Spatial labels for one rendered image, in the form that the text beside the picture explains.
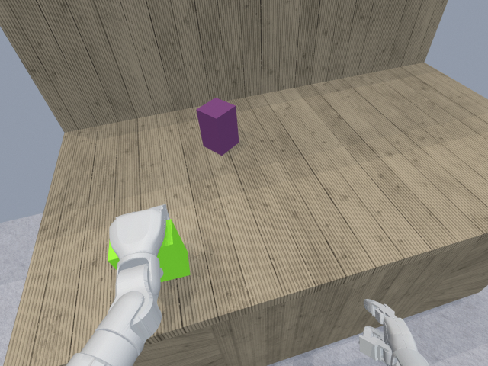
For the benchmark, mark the table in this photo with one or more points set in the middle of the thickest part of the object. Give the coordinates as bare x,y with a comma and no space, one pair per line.
361,172

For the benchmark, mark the right robot forearm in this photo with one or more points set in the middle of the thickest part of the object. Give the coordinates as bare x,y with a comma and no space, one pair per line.
407,357

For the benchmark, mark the left robot forearm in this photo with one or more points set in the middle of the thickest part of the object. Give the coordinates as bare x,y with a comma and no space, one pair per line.
133,317

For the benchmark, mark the robot right hand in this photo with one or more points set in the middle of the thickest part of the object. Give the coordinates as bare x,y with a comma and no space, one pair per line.
380,346

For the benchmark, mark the robot left hand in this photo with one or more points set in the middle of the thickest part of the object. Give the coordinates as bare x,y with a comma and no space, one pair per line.
141,231

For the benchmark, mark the sponge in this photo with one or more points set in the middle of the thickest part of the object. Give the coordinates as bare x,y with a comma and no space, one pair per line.
173,256

